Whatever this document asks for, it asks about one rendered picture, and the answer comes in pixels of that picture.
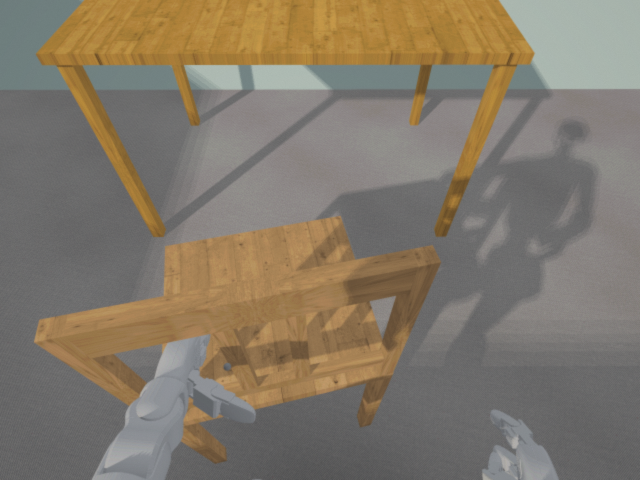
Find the chair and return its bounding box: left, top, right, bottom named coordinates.
left=34, top=216, right=441, bottom=464

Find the left robot hand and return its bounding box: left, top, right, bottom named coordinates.
left=154, top=334, right=256, bottom=423

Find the table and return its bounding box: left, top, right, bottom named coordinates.
left=36, top=0, right=535, bottom=237

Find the right robot hand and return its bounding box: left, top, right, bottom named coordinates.
left=482, top=409, right=559, bottom=480

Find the robot left forearm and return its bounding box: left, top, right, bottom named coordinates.
left=92, top=377, right=189, bottom=480

